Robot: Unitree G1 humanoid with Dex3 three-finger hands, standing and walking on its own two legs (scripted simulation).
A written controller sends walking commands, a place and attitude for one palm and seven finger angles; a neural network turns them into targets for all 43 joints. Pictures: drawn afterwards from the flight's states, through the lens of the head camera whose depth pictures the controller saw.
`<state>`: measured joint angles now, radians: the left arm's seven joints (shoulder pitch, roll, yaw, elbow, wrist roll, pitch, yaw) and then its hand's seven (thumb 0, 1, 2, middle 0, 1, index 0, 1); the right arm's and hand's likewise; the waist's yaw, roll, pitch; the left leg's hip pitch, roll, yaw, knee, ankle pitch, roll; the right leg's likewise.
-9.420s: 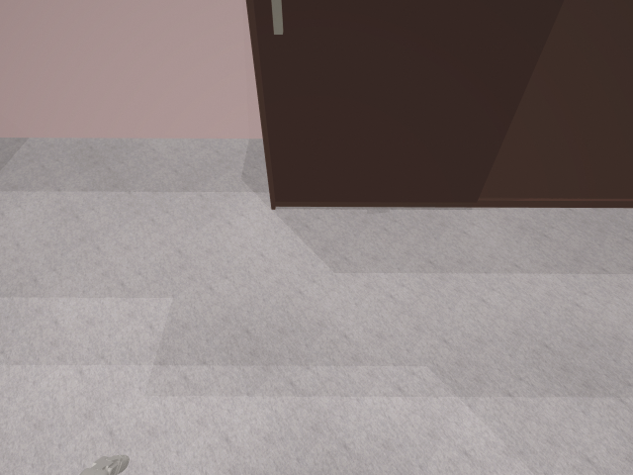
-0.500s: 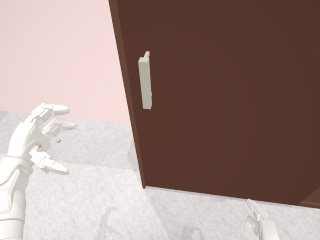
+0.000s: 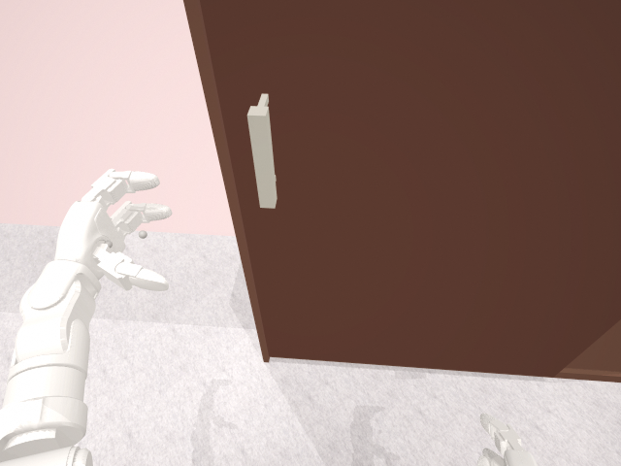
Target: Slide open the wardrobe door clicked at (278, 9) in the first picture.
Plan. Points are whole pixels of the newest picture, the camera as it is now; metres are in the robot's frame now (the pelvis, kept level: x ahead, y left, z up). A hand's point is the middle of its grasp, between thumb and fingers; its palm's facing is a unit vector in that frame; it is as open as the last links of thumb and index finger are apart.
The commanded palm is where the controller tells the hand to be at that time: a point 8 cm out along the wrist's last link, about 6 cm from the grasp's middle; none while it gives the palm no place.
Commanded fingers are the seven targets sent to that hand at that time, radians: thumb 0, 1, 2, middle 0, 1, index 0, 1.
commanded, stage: move the hooked fingers beside the handle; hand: left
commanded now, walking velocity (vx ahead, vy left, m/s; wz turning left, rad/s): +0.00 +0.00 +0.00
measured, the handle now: (266, 153) +0.55 +0.11 +0.12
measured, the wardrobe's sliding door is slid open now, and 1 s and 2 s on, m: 0.00 0.00 0.00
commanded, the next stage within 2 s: feel for the door with the fingertips in 1.74 s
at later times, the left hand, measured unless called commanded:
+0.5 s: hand (183, 195) +0.43 +0.21 +0.14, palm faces -0.02 -1.00 +0.01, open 14.0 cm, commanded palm +0.41 +0.26 +0.13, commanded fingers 0.00 -0.50 0.30 -0.30 -1.20 -0.30 -1.20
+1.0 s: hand (217, 166) +0.50 +0.18 +0.13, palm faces -0.01 -1.00 +0.03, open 14.0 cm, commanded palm +0.48 +0.23 +0.13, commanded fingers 0.00 -0.50 0.30 -0.30 -1.20 -0.30 -1.20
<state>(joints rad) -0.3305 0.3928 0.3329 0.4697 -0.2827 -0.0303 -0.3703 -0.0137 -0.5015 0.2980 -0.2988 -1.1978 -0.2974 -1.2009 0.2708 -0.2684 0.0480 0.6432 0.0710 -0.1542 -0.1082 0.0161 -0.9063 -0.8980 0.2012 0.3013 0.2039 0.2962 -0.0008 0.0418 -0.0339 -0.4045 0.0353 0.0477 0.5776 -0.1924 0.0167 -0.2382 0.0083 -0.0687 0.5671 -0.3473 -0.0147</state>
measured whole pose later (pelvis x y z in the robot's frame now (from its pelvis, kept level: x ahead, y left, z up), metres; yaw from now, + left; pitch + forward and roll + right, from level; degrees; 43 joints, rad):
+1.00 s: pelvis +0.01 +0.00 -0.01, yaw -2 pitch +10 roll -2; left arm -0.91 0.46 0.34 1.12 -0.14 -0.21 -0.24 -0.01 -0.50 0.30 -0.30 -1.20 -0.30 -1.20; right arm 0.38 -0.28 0.01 0.70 0.03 -0.02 -0.06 0.01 -0.91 -0.90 0.20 0.30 0.20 0.30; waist -0.12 0.03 -0.06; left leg -0.64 0.06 0.06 0.72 -0.26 0.02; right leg -0.47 0.02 -0.05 0.69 -0.40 -0.01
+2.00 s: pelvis +0.02 +0.00 -0.02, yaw -2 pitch +11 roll -2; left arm -0.87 0.42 0.32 1.06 -0.16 -0.23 -0.22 -0.01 -0.50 0.30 -0.30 -1.20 -0.29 -1.20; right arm 0.40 -0.28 0.00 0.70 0.04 0.00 -0.05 0.01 -0.91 -0.90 0.20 0.30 0.20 0.30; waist -0.11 0.04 -0.07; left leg -0.66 0.06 0.05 0.74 -0.28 0.02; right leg -0.48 0.03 -0.05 0.71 -0.42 -0.02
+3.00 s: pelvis +0.01 -0.01 -0.02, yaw -1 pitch +11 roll -1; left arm -0.92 0.38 0.29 1.11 -0.13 -0.24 -0.14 -0.01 -0.50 0.30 -0.32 -1.21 -0.31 -1.22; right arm 0.41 -0.27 0.00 0.70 0.02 0.00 -0.03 0.01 -0.91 -0.90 0.20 0.30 0.20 0.30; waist -0.12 0.04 -0.08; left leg -0.67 0.07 0.04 0.74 -0.27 0.00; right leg -0.51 0.04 -0.06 0.72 -0.42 -0.03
